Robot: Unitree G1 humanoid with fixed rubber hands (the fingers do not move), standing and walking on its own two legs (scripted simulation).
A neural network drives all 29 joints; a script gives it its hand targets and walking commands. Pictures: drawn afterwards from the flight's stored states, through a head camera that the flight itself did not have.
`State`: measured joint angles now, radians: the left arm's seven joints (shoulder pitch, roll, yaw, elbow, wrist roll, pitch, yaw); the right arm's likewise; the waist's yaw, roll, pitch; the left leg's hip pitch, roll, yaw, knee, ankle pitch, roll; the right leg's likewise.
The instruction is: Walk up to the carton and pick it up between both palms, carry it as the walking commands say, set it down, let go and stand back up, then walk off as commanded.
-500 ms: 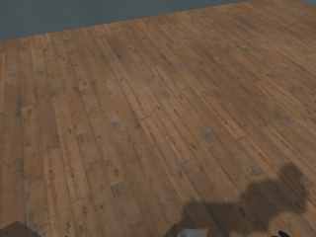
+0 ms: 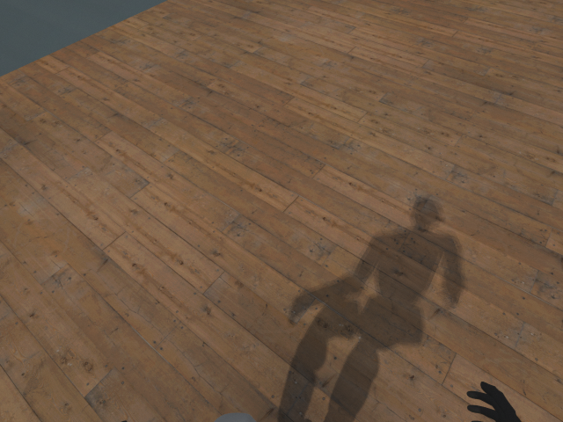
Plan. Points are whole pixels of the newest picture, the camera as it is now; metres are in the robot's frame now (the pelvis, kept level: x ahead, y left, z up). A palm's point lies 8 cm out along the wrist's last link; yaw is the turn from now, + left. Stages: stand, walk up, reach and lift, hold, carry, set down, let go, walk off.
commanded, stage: walk off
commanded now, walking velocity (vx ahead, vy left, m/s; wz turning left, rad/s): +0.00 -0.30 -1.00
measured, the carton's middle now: out of the picture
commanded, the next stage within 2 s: none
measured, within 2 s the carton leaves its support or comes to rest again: neither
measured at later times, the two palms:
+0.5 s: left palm out of the picture +0.15 +0.00 -0.11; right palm out of the picture -0.09 -0.51 -0.12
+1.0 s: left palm out of the picture +0.14 -0.21 -0.11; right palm out of the picture -0.35 -0.54 -0.09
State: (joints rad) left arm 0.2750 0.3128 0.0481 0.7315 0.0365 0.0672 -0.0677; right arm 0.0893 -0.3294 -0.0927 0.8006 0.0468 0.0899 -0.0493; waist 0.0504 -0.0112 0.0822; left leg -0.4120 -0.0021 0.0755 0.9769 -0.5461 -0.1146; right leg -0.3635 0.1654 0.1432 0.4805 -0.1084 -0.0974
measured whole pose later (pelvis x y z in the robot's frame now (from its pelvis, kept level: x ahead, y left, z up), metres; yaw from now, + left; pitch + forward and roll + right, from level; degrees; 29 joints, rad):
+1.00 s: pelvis -0.15 -0.29 +0.00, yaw -58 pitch +2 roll -1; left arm 0.23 0.34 0.06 0.73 0.04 0.09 -0.10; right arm 0.20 -0.33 -0.09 0.83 0.05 0.04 -0.08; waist 0.05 -0.03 0.05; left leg -0.25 0.24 0.25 0.55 -0.28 -0.07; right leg -0.54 -0.06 0.08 0.99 -0.34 0.04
